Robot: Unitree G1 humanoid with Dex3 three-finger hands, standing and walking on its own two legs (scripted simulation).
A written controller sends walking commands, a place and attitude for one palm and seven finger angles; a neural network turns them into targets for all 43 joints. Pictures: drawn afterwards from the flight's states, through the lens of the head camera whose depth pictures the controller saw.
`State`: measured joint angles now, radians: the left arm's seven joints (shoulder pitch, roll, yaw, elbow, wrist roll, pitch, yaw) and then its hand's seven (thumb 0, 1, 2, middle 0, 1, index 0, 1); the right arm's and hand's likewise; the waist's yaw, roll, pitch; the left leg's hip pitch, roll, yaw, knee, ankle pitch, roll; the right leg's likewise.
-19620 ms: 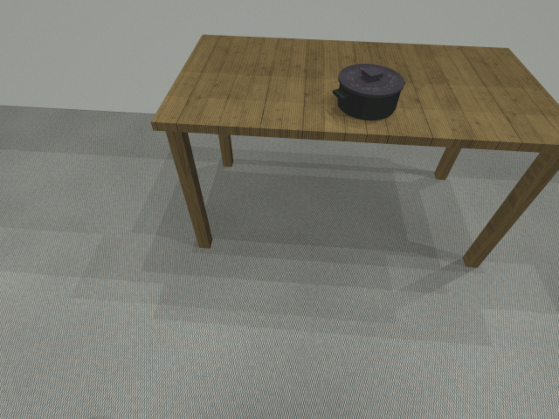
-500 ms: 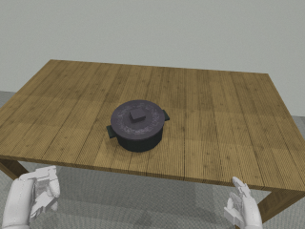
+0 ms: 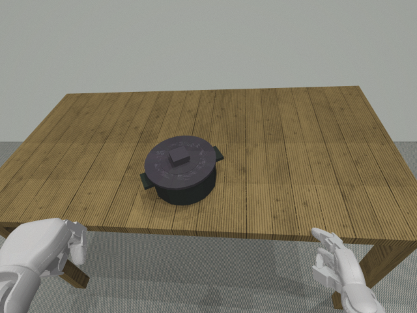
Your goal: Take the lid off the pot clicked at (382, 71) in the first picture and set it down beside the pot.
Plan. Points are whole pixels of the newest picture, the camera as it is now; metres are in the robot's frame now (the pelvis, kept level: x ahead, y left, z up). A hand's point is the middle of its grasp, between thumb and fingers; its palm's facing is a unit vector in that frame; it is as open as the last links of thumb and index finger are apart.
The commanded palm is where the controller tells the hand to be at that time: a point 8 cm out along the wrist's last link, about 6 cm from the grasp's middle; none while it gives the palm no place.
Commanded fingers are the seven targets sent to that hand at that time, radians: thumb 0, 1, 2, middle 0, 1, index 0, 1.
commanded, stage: reach forward and open the fingers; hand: left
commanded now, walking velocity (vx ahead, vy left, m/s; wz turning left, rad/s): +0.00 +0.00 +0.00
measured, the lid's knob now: (179, 155) +0.50 +0.14 +0.01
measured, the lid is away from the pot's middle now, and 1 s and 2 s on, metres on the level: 0.00 0.00 0.00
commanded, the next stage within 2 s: move the open hand above the knob in 0.72 s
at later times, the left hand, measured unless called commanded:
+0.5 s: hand (68, 228) +0.23 +0.28 +0.09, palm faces -0.20 -0.06 -0.98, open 8.9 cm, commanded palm +0.23 +0.26 +0.14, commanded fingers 0.00 -0.26 1.32 -0.81 -0.08 -0.81 -0.08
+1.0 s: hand (100, 201) +0.30 +0.25 +0.08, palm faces -0.27 -0.06 -0.96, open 10.2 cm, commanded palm +0.29 +0.25 +0.14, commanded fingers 0.00 -0.27 1.32 -0.81 -0.08 -0.81 -0.08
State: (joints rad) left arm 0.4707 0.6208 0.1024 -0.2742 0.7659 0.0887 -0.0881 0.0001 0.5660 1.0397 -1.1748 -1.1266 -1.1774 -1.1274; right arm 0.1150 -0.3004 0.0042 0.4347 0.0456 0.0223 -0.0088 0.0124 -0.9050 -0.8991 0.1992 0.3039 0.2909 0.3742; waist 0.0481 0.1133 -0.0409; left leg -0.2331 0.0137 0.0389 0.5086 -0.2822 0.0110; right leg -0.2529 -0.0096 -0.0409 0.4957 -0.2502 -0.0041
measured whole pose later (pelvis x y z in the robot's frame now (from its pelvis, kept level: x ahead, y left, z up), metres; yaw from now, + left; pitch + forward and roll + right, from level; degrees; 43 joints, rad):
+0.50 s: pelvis -0.02 +0.01 +0.01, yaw +1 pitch -1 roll +0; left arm 0.07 0.62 0.02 -0.03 0.83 -0.02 -0.19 0.00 -0.13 1.27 -0.88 -0.25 -0.88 -0.26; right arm 0.06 -0.28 -0.01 0.48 0.05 0.05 -0.03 0.01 -0.90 -0.90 0.20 0.30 0.15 0.28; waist 0.06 0.09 0.01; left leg -0.20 -0.01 0.03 0.43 -0.21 0.03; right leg -0.21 -0.03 -0.06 0.40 -0.18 0.01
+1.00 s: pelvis +0.00 +0.02 +0.01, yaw +1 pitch +0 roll +0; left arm -0.13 0.59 -0.12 0.05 0.84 0.09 -0.27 0.00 -0.25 1.31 -0.82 -0.09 -0.83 -0.09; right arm 0.09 -0.30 0.00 0.43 0.06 0.04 0.00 0.01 -0.91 -0.90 0.20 0.30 0.22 0.33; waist 0.02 0.08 0.01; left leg -0.20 -0.02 0.03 0.42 -0.23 0.04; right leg -0.22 -0.04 -0.05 0.42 -0.21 0.02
